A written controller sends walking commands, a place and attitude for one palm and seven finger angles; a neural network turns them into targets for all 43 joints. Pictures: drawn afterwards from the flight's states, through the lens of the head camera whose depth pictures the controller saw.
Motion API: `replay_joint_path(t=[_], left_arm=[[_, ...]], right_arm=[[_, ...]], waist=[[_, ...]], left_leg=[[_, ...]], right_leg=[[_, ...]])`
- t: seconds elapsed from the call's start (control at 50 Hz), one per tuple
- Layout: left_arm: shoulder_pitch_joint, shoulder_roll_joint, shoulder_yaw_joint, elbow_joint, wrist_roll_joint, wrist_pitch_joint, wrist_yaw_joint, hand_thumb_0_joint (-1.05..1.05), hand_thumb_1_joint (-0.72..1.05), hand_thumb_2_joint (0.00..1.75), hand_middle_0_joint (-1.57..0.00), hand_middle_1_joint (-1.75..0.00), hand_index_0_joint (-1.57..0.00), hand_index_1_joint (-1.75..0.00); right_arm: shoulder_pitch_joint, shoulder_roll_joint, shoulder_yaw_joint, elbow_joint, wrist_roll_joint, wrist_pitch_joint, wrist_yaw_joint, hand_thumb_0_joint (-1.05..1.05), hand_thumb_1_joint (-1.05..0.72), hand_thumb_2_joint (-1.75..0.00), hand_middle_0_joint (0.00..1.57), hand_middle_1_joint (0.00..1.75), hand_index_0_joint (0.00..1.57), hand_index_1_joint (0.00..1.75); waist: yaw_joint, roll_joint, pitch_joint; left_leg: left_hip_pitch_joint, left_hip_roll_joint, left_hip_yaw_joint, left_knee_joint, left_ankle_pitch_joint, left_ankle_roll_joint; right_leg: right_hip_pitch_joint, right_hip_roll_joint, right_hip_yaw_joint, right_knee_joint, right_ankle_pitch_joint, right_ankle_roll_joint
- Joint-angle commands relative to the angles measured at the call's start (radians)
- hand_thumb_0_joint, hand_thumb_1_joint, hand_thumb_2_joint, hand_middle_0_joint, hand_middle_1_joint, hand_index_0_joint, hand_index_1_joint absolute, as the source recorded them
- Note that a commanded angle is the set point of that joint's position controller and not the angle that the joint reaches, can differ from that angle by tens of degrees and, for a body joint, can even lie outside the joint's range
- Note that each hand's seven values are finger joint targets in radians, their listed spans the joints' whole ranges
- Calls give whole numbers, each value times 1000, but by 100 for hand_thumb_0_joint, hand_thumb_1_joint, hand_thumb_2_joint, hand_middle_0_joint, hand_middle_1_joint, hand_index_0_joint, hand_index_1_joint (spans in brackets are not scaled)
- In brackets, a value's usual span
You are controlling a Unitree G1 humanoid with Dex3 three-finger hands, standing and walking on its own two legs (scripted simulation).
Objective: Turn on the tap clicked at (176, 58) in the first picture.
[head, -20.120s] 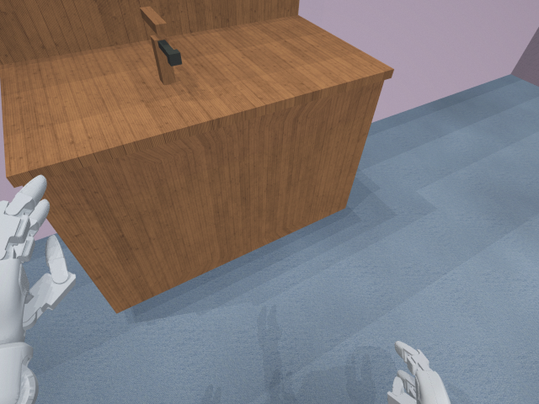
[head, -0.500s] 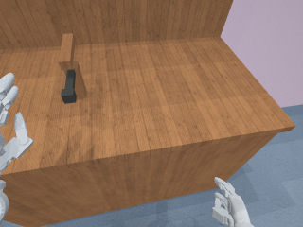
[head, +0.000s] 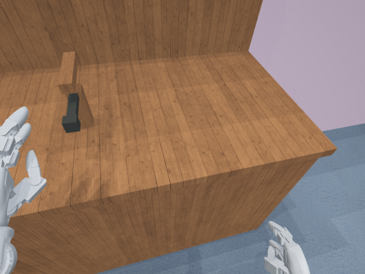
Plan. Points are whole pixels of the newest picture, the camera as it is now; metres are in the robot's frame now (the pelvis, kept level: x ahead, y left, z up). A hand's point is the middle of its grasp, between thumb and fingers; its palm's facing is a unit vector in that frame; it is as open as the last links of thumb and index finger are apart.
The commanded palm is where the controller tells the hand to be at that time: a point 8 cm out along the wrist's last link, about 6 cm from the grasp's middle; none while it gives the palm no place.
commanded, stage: look again from close up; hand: left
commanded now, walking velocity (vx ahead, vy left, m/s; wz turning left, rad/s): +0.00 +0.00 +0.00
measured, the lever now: (71, 123) +0.38 +0.27 +0.13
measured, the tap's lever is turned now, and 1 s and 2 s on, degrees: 0 0 0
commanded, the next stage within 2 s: come to a stop and stand still in 0.16 s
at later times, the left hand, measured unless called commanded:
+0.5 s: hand (38, 159) +0.25 +0.26 +0.17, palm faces +0.39 -0.85 -0.35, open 7.4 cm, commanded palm +0.18 +0.28 +0.18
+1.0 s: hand (54, 158) +0.27 +0.25 +0.15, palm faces +0.33 -0.87 -0.37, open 7.4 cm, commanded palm +0.21 +0.29 +0.18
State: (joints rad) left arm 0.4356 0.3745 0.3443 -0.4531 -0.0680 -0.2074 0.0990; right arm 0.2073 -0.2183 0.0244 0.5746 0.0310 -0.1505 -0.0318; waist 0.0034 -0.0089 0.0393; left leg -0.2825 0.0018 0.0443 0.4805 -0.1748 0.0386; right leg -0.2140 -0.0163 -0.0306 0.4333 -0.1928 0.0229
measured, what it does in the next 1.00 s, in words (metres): stands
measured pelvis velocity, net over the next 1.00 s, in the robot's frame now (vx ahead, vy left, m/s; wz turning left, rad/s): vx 0.04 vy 0.01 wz -0.03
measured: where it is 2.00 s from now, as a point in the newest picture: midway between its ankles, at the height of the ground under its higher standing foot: outside the picture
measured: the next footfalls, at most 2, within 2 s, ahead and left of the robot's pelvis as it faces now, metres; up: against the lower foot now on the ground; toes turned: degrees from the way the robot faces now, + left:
none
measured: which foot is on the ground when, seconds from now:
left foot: down 0.00-1.00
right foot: down 0.00-1.00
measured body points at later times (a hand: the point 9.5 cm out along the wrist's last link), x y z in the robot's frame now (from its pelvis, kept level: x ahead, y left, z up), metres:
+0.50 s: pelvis +0.01 +0.01 +0.00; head +0.03 +0.02 +0.45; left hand +0.22 +0.30 +0.19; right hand +0.18 -0.22 -0.07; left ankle +0.05 +0.09 -0.74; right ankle +0.03 -0.14 -0.74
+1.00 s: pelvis +0.04 +0.01 +0.00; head +0.06 +0.03 +0.45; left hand +0.24 +0.29 +0.17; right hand +0.23 -0.21 -0.06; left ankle +0.05 +0.09 -0.74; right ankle +0.03 -0.14 -0.74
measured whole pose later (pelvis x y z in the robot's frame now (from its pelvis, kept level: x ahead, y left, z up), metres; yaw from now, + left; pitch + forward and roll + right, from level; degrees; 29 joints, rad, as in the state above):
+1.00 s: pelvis +0.04 +0.01 +0.00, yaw -2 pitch +0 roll -1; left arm 0.43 0.37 0.35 -0.46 -0.04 -0.21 0.09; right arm 0.16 -0.19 0.02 0.56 0.02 -0.13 -0.02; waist 0.01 -0.03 0.05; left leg -0.24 0.00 0.08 0.48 -0.24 0.05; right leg -0.16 -0.02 0.00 0.40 -0.23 0.04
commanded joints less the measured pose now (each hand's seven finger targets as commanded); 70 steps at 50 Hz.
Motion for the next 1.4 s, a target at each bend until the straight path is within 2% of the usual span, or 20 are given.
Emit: replay_joint_path(t=[0.0, 0.26, 0.28, 0.3, 0.32, 0.34, 0.36, 0.42, 0.5, 0.54, 0.56, 0.66, 0.7, 0.78, 0.86, 0.88, 0.96, 1.06, 1.18, 1.38], left_arm=[[-82, 154, 93, -214, 0, -52, 13, 0, 90, 90, -20, -30, -20, -30], [-102, 160, 97, -230, 14, -26, 18, 0, 90, 90, -20, -30, -20, -30], [-1086, 978, 698, -419, 171, -132, 21, 0, 90, 90, -20, -30, -20, -30], [-510, 305, 260, 156, 60, -89, -23, 0, 90, 90, -20, -30, -20, -30], [-235, 245, 215, 75, 22, -87, -18, 0, 90, 90, -20, -30, -20, -30], [-204, 153, 127, 48, 12, -81, -23, 0, 90, 90, -20, -30, -20, -30], [-155, 59, 40, -9, -2, -91, -31, 0, 90, 90, -20, -30, -20, -30], [-93, 89, 19, -188, 16, -98, -18, 0, 90, 90, -20, -30, -20, -30], [-60, 180, 122, -200, 22, -89, 13, 0, 90, 90, -20, -30, -20, -30], [-93, 213, 177, -187, 16, -94, 19, 0, 90, 90, -20, -30, -20, -30], [-125, 262, 222, -212, 15, -92, 26, 0, 90, 90, -20, -30, -20, -30], [-212, 187, 146, -231, 18, -105, 19, 0, 90, 90, -20, -30, -20, -30], [-213, 142, 93, -243, 24, -104, 16, 0, 90, 90, -20, -30, -20, -30], [-109, 102, 61, -198, 33, -79, 17, 0, 90, 90, -20, -30, -20, -30], [-43, 163, 143, -187, 30, -63, 24, 0, 90, 90, -20, -30, -20, -30], [-38, 134, 122, -172, 23, -62, 18, 0, 90, 90, -20, -30, -20, -30], [-70, 189, 170, -234, 16, -60, 21, 0, 90, 90, -20, -30, -20, -30], [-99, 170, 132, -294, 17, -57, 24, 0, 90, 90, -20, -30, -20, -30], [-83, 114, 82, -216, 22, -41, 24, 0, 90, 90, -20, -30, -20, -30], [-84, 135, 100, -207, 18, -39, 24, 0, 90, 90, -20, -30, -20, -30]], right_arm=[[-117, -122, -45, -170, -1, -50, -14, 0, -90, -90, 20, 30, 20, 30], [-132, -114, -32, -171, -6, -42, -25, 0, -90, -90, 20, 30, 20, 30], [-8, -131, -54, -127, -80, -64, -17, 0, -90, -90, 20, 30, 20, 30], [-70, -13, -11, -69, -34, -55, -17, 0, -90, -90, 20, 30, 20, 30], [-55, -85, -64, -130, -27, -63, -13, 0, -90, -90, 20, 30, 20, 30], [-37, -107, -75, -142, -17, -69, -3, 0, -90, -90, 20, 30, 20, 30], [-70, -98, -72, -142, -4, -76, 12, 0, -90, -90, 20, 30, 20, 30], [-76, -106, -71, -159, -6, -78, 42, 0, -90, -90, 20, 30, 20, 30], [-81, -102, -61, -170, -3, -75, 28, 0, -90, -90, 20, 30, 20, 30], [-83, -99, -61, -166, -8, -73, 11, 0, -90, -90, 20, 30, 20, 30], [-103, -100, -54, -160, -8, -65, 2, 0, -90, -90, 20, 30, 20, 30], [-108, -89, -48, -141, -11, -75, -8, 0, -90, -90, 20, 30, 20, 30], [-89, -96, -54, -135, -13, -85, -3, 0, -90, -90, 20, 30, 20, 30], [-90, -102, -56, -124, -18, -77, 10, 0, -90, -90, 20, 30, 20, 30], [-103, -101, -59, -134, -12, -44, 6, 0, -90, -90, 20, 30, 20, 30], [-93, -102, -59, -139, -17, -34, 6, 0, -90, -90, 20, 30, 20, 30], [-119, -93, -53, -157, -10, -18, -7, 0, -90, -90, 20, 30, 20, 30], [-124, -93, -52, -163, -9, -24, -11, 0, -90, -90, 20, 30, 20, 30], [-99, -106, -57, -147, -16, -14, -9, 0, -90, -90, 20, 30, 20, 30], [-114, -102, -53, -157, -13, 0, -15, 0, -90, -90, 20, 30, 20, 30]], waist=[[1, 52, -124], [10, 90, -134], [52, -125, 32], [13, -131, -140], [53, -31, -94], [34, 54, -143], [34, 212, -192], [45, 218, -168], [40, -30, -126], [30, -80, -107], [27, -59, -99], [21, 124, -133], [19, 142, -155], [23, 81, -160], [24, 43, -162], [19, 30, -155], [21, 63, -155], [22, 108, -174], [16, 77, -143], [16, 46, -112]], left_leg=[[86, 105, -131, -118, -89, -14], [126, 112, -119, -129, -48, -15], [-104, 125, -66, 28, -23, 8], [94, 30, -73, -2, 21, -4], [111, 50, -58, -33, 13, -31], [123, 47, -57, -75, -12, -30], [162, 73, -53, -113, 8, -15], [35, 127, -109, -178, -94, 3], [-35, 115, -114, -166, -179, -1], [-4, 84, -95, -129, -161, -9], [15, 75, -89, -125, -139, -13], [94, 72, -72, -111, -19, -11], [112, 79, -75, -105, 33, -11], [127, 78, -62, -77, 158, -16], [125, 73, -60, -69, 224, -30], [110, 73, -63, -74, 225, -27], [129, 75, -58, -83, 220, -28], [160, 80, -55, -86, 224, -26], [120, 79, -65, -116, 116, -26], [74, 71, -77, -146, -20, -17]], right_leg=[[-13, -81, 67, -86, 23, -44], [5, -69, 70, -81, 61, -46], [-109, -105, 140, -175, 84, -32], [-126, -110, 165, -118, 26, -88], [-79, -75, 200, -159, 34, -76], [-17, -69, 176, -114, -1, -77], [9, -51, 113, -34, 9, -65], [69, -23, 57, 34, -17, -38], [82, -17, 39, -3, -34, -22], [36, -29, 68, -56, -33, -27], [18, -27, 65, -62, -28, -27], [37, -27, 67, -39, 79, -37], [60, -26, 60, -30, 114, -37], [71, -21, 44, -43, 184, -30], [83, -23, 42, -47, 230, -31], [91, -25, 35, -50, 229, -31], [91, -24, 37, -49, 228, -30], [96, -22, 32, -43, 228, -28], [92, -22, 34, -67, 172, -28], [95, -26, 39, -103, 99, -29]])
